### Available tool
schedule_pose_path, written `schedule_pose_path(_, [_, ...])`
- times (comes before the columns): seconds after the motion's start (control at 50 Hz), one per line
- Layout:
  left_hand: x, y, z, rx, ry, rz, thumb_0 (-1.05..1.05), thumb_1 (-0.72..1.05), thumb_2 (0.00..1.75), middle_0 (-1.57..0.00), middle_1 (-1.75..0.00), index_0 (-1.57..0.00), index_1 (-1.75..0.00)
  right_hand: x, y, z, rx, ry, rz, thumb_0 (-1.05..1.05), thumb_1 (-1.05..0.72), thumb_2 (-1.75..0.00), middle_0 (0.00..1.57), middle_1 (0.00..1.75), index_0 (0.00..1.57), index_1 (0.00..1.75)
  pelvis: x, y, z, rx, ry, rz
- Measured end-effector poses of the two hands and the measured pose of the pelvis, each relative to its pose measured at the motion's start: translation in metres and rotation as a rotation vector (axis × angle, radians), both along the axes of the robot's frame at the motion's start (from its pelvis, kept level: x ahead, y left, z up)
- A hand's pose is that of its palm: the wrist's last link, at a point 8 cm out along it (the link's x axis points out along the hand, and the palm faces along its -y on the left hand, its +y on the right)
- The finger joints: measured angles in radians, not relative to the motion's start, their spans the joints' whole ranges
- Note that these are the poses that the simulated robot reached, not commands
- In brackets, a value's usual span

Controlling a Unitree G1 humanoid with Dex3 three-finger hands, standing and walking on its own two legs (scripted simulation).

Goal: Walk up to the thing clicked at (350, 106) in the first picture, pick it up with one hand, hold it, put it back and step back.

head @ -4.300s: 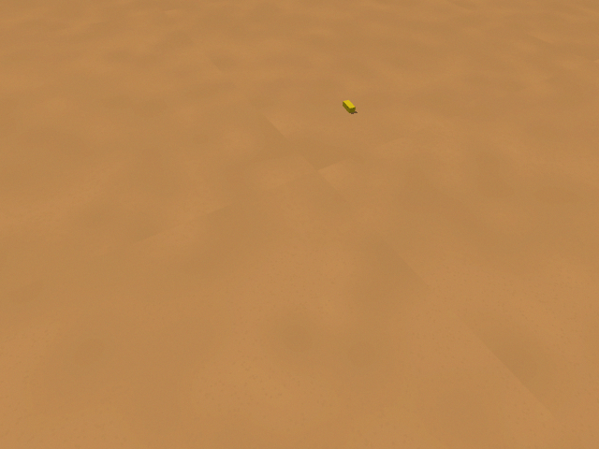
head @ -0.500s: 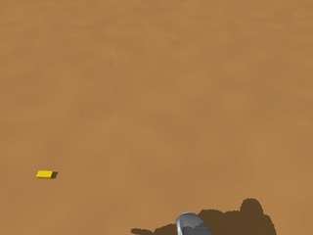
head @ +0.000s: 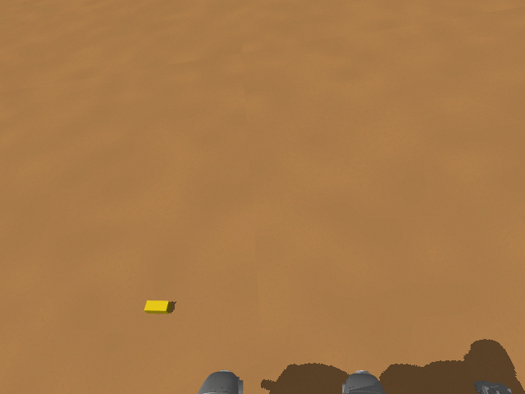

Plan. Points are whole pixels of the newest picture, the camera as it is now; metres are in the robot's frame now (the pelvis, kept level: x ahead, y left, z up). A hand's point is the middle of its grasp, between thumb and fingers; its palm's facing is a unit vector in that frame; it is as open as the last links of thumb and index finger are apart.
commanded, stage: walk up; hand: left
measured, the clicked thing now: (158, 307) +0.55 +0.54 -0.72
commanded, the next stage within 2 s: none
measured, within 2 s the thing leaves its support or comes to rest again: neither
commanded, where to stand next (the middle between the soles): +0.15 +0.29 m, yaw -4 degrees
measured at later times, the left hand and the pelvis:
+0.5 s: hand out of the picture +0.14 +0.46 -0.12, palm faces -0.10 -0.84 -0.53, open 7.4 cm; pelvis +0.04 +0.18 +0.00, yaw -4 degrees
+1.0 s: hand out of the picture +0.15 +0.66 -0.15, palm faces -0.05 -0.89 -0.45, open 7.4 cm; pelvis +0.08 +0.35 +0.00, yaw -3 degrees
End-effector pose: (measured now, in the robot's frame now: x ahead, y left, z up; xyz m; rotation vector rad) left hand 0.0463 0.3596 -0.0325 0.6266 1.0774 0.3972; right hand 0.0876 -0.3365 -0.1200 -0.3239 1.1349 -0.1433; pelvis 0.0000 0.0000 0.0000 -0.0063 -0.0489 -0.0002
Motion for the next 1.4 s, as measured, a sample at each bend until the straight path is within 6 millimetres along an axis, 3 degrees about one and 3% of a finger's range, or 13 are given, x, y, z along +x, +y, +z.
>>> schedule_pose_path(0.08, [-0.003,0.067,-0.019,0.016,0.026,0.003,0.0,0.89,0.9,-0.21,-0.3,-0.21,-0.3,-0.003,0.034,0.002,-0.065,0.012,0.002,0.01,-0.91,-0.9,0.2,0.3,0.2,0.3,-0.001,0.051,-0.016,-0.018,0.014,-0.001])
schedule_pose_path(0.14, [0.001,0.109,-0.038,0.019,0.06,0.039,0.0,0.9,0.9,-0.21,-0.3,-0.21,-0.3,-0.023,0.067,0.005,-0.096,0.019,-0.028,0.01,-0.91,-0.9,0.2,0.3,0.2,0.3,0.002,0.084,-0.023,0.002,-0.001,-0.024])
schedule_pose_path(0.26, [0.033,0.122,-0.046,-0.097,0.093,0.013,0.01,0.9,0.9,-0.21,-0.3,-0.2,-0.3,-0.07,0.132,0.026,-0.063,0.122,-0.132,0.01,-0.91,-0.9,0.2,0.3,0.2,0.3,0.018,0.122,0.005,-0.01,0.014,-0.023])
schedule_pose_path(0.38, [0.069,0.121,-0.045,-0.172,0.095,-0.06,0.0,0.9,0.9,-0.21,-0.3,-0.2,-0.3,-0.087,0.173,0.027,-0.044,0.194,-0.163,0.01,-0.91,-0.9,0.21,0.3,0.2,0.3,0.033,0.157,0.014,0.007,0.017,-0.041])
schedule_pose_path(0.44, [0.086,0.126,-0.045,-0.171,0.074,-0.091,0.0,0.9,0.9,-0.21,-0.3,-0.2,-0.3,-0.08,0.188,0.014,-0.027,0.204,-0.17,0.01,-0.91,-0.9,0.21,0.3,0.2,0.3,0.042,0.171,0.007,0.012,0.018,-0.054])
schedule_pose_path(0.52, [0.091,0.148,-0.041,-0.14,0.023,-0.088,0.0,0.9,0.9,-0.21,-0.3,-0.21,-0.3,-0.051,0.214,0.0,-0.001,0.175,-0.142,0.01,-0.91,-0.9,0.2,0.3,0.2,0.3,0.044,0.19,0.002,-0.02,-0.013,-0.059])
schedule_pose_path(0.72, [0.076,0.247,-0.008,-0.056,-0.017,-0.044,0.0,0.89,0.9,-0.21,-0.3,-0.21,-0.3,0.036,0.271,0.009,0.002,-0.014,-0.048,0.01,-0.91,-0.9,0.2,0.3,0.2,0.3,0.053,0.266,0.007,0.002,-0.016,-0.034])
schedule_pose_path(0.82, [0.084,0.316,-0.03,-0.066,-0.022,-0.028,0.0,0.89,0.9,-0.21,-0.3,-0.21,-0.3,0.039,0.308,0.007,-0.066,-0.021,-0.063,0.01,-0.91,-0.9,0.2,0.3,0.2,0.3,0.061,0.316,-0.013,0.021,-0.015,-0.033])
schedule_pose_path(0.88, [0.088,0.34,-0.052,-0.103,0.004,0.016,0.0,0.9,0.9,-0.21,-0.3,-0.2,-0.3,0.025,0.336,0.005,-0.091,0.007,-0.089,0.0,-0.91,-0.9,0.2,0.3,0.2,0.3,0.068,0.338,-0.018,0.027,-0.021,-0.043])
schedule_pose_path(0.96, [0.096,0.341,-0.071,-0.194,0.07,0.016,0.0,0.9,0.9,-0.2,-0.3,-0.2,-0.3,0.016,0.368,0.015,-0.084,0.053,-0.112,0.01,-0.91,-0.9,0.2,0.3,0.2,0.3,0.078,0.348,-0.008,0.007,-0.004,-0.051])
schedule_pose_path(1.04, [0.103,0.328,-0.086,-0.272,0.144,0.005,0.0,0.9,0.9,-0.2,-0.3,-0.2,-0.3,0.016,0.378,0.026,-0.099,0.065,-0.111,0.01,-0.9,-0.9,0.21,0.3,0.2,0.3,0.087,0.352,-0.003,0.007,0.014,-0.062])
schedule_pose_path(1.26, [0.174,0.272,-0.087,-0.313,0.105,-0.097,0.0,0.9,0.9,-0.21,-0.3,-0.2,-0.3,0.01,0.321,0.022,-0.197,0.131,-0.17,0.01,-0.9,-0.9,0.21,0.3,0.21,0.3,0.101,0.326,-0.008,-0.015,0.031,-0.087])
schedule_pose_path(1.4, [0.201,0.244,-0.064,-0.318,0.025,-0.151,0.0,0.9,0.9,-0.21,-0.3,-0.2,-0.3,0.045,0.31,0.028,-0.162,0.042,-0.178,0.01,-0.91,-0.9,0.21,0.3,0.2,0.3,0.109,0.314,0.006,0.034,0.019,-0.114])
